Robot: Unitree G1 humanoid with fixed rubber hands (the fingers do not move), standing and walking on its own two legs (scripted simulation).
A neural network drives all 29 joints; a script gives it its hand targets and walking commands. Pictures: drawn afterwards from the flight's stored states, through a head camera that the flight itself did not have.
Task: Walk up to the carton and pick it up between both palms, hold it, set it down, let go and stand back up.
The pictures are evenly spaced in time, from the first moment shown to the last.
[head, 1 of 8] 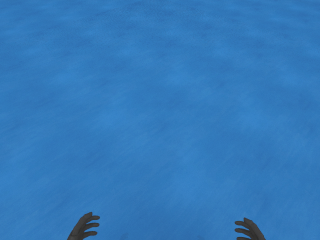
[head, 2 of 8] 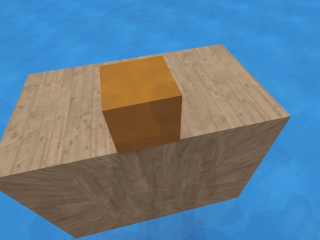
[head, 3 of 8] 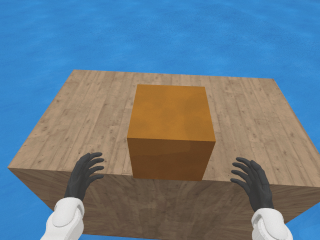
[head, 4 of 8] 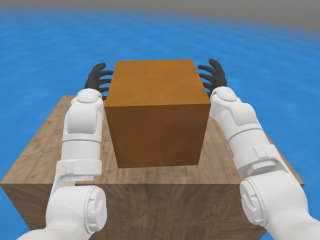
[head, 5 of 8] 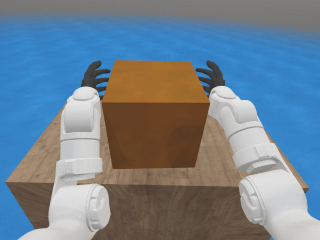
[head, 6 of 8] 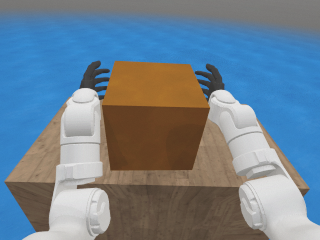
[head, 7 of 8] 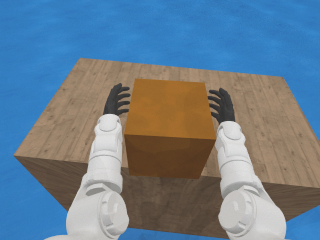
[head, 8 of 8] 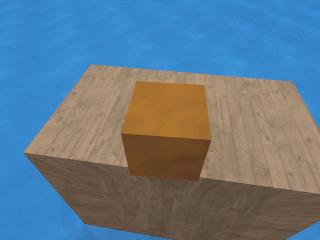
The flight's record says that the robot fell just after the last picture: no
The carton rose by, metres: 0.18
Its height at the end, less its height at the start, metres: +0.00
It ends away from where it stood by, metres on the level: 0.04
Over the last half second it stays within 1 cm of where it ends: yes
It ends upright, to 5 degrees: yes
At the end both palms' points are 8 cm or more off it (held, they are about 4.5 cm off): yes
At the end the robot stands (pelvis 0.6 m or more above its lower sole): yes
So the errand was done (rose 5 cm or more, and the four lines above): yes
